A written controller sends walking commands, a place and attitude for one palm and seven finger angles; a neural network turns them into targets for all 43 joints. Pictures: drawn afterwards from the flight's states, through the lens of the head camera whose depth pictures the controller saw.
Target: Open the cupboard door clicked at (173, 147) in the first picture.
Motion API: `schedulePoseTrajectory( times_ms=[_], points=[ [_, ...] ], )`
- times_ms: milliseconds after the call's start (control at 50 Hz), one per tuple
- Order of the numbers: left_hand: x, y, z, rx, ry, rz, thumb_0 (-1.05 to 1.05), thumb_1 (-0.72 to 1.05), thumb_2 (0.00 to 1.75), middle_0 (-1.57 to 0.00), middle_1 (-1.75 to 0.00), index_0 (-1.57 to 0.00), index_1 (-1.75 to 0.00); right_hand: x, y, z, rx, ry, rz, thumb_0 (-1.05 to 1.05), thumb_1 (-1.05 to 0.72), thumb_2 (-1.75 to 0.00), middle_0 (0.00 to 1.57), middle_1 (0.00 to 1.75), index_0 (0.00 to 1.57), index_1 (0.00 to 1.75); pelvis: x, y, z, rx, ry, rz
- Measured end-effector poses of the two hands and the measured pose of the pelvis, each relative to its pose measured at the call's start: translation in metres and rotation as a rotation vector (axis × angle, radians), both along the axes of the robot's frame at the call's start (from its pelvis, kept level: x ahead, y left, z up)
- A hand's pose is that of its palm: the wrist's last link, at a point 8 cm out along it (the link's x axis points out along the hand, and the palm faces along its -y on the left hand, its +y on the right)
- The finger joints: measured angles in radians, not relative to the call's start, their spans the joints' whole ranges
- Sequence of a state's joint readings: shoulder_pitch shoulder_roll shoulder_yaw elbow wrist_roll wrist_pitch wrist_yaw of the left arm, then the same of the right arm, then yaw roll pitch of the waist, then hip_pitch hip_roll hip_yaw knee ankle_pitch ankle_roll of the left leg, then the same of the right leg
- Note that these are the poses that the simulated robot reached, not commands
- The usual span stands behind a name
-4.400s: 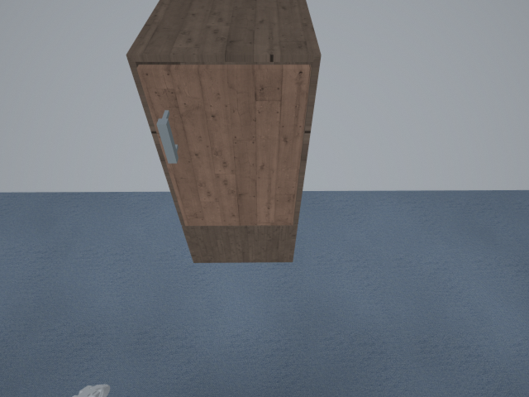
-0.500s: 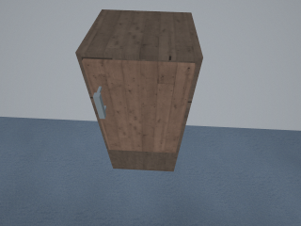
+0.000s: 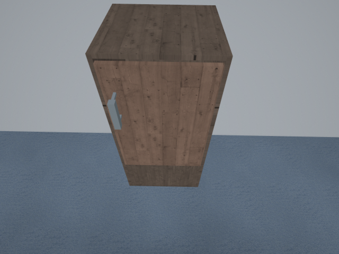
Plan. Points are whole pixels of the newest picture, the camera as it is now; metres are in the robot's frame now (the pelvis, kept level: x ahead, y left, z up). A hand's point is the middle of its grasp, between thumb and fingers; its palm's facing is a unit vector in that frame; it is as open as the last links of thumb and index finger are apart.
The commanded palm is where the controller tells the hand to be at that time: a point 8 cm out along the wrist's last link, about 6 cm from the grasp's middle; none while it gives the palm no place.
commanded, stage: look again from close up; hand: left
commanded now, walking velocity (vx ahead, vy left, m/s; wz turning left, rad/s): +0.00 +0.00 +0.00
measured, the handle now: (116, 111) +0.56 +0.21 -0.04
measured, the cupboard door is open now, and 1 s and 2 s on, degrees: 0 0 0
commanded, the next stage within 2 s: raise the hand with hooked fingers in 0.34 s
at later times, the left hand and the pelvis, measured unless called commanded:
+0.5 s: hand out of the picture +0.05 +0.20 -0.15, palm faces +0.11 -0.97 -0.22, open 7.4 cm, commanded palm +0.10 +0.25 -0.06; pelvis -0.01 +0.01 +0.00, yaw +0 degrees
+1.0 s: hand out of the picture +0.14 +0.21 -0.06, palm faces +0.07 -1.00 -0.06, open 9.4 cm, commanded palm +0.13 +0.27 -0.05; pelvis -0.06 -0.03 -0.11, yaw +2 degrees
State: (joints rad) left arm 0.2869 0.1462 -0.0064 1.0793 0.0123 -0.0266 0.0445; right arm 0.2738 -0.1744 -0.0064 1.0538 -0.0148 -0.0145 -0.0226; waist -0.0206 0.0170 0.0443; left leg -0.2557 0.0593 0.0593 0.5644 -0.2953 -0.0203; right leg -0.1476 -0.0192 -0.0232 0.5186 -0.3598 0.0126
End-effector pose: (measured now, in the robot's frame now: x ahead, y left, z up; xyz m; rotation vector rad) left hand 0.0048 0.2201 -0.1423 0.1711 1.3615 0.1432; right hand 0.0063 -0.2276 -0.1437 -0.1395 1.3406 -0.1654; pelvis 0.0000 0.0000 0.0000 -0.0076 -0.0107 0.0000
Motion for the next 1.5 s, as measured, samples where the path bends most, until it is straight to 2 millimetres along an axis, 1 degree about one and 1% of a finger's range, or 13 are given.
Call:
schedulePoseTrajectory(
  times_ms=[240,460,500,600,660,740,860,960,1080,1160,1260,1360,1500],
  points=[
    [0.008,0.026,0.002,0.019,-0.028,-0.016,0.0,0.91,0.9,-0.2,-0.3,-0.2,-0.3,-0.002,0.016,-0.001,0.005,-0.006,0.018,0.01,-0.93,-0.9,0.2,0.29,0.2,0.3,-0.006,0.014,-0.001,0.015,-0.002,-0.009],
    [0.002,0.028,0.003,0.025,0.004,-0.017,0.0,0.91,0.9,-0.2,-0.3,-0.2,-0.3,0.005,0.01,0.002,-0.004,-0.005,0.02,0.01,-0.91,-0.9,0.2,0.29,0.2,0.3,-0.004,0.012,0.001,0.012,0.008,-0.015],
    [0.03,0.029,0.022,0.027,-0.174,0.072,0.01,0.91,0.9,-0.2,-0.3,-0.2,-0.3,0.015,0.006,0.009,-0.03,-0.097,0.02,0.01,-0.91,-0.9,0.2,0.3,0.2,0.3,-0.005,0.01,0.0,0.015,0.015,-0.007],
    [0.125,0.028,0.108,0.049,-0.848,0.102,0.02,0.87,0.88,-0.2,-0.33,-0.2,-0.33,0.067,-0.009,0.026,-0.082,-0.428,0.036,0.01,-0.91,-0.9,0.2,0.3,0.2,0.3,-0.014,0.005,-0.009,0.022,0.066,0.033],
    [0.156,0.025,0.132,-0.001,-1.15,0.037,0.01,0.82,0.86,-0.2,-0.36,-0.2,-0.36,0.101,-0.021,0.032,-0.097,-0.578,0.073,0.01,-0.91,-0.9,0.2,0.3,0.2,0.3,-0.025,-0.002,-0.023,0.018,0.134,0.028],
    [0.154,0.017,0.123,-0.093,-1.361,-0.139,0.0,0.75,0.83,-0.21,-0.41,-0.21,-0.41,0.141,-0.036,0.033,-0.115,-0.747,0.144,0.01,-0.91,-0.9,0.2,0.3,0.2,0.3,-0.041,-0.013,-0.056,0.017,0.212,0.018],
    [0.109,0.03,0.074,-0.138,-1.285,-0.098,0.01,0.61,0.77,-0.22,-0.49,-0.22,-0.49,0.172,-0.044,0.022,-0.144,-0.872,0.213,0.01,-0.91,-0.9,0.2,0.3,0.2,0.3,-0.054,-0.025,-0.096,0.002,0.25,0.029],
    [0.098,0.041,0.079,-0.069,-1.338,-0.089,0.01,0.49,0.73,-0.23,-0.57,-0.23,-0.57,0.162,-0.034,-0.003,-0.138,-0.819,0.244,0.01,-0.91,-0.9,0.2,0.29,0.2,0.3,-0.06,-0.029,-0.109,-0.03,0.257,0.04],
    [0.132,0.044,0.092,-0.132,-1.343,-0.191,0.01,0.35,0.67,-0.24,-0.66,-0.24,-0.66,0.119,-0.021,-0.035,-0.088,-0.674,0.195,0.01,-0.9,-0.9,0.2,0.3,0.2,0.3,-0.065,-0.027,-0.109,-0.047,0.266,0.039],
    [0.148,0.053,0.094,-0.158,-1.28,-0.185,0.01,0.26,0.63,-0.24,-0.72,-0.25,-0.72,0.087,-0.018,-0.041,-0.074,-0.597,0.129,0.01,-0.9,-0.9,0.2,0.3,0.2,0.3,-0.065,-0.021,-0.101,-0.039,0.273,0.026],
    [0.15,0.067,0.102,-0.123,-1.295,-0.155,0.01,0.15,0.58,-0.25,-0.79,-0.25,-0.79,0.061,-0.021,-0.038,-0.098,-0.543,0.086,0.02,-0.9,-0.9,0.2,0.3,0.2,0.3,-0.063,-0.01,-0.094,-0.031,0.282,0.013],
    [0.15,0.077,0.099,-0.118,-1.316,-0.156,0.0,0.03,0.53,-0.26,-0.86,-0.26,-0.86,0.057,-0.026,-0.031,-0.146,-0.53,0.1,0.02,-0.9,-0.9,0.2,0.3,0.2,0.3,-0.063,0.001,-0.094,-0.034,0.287,0.013],
    [0.154,0.088,0.099,-0.133,-1.331,-0.166,0.0,-0.13,0.46,-0.27,-0.97,-0.27,-0.97,0.079,-0.018,-0.012,-0.179,-0.591,0.147,0.02,-0.9,-0.9,0.2,0.3,0.2,0.3,-0.063,0.012,-0.091,-0.047,0.279,0.02]
  ],
)
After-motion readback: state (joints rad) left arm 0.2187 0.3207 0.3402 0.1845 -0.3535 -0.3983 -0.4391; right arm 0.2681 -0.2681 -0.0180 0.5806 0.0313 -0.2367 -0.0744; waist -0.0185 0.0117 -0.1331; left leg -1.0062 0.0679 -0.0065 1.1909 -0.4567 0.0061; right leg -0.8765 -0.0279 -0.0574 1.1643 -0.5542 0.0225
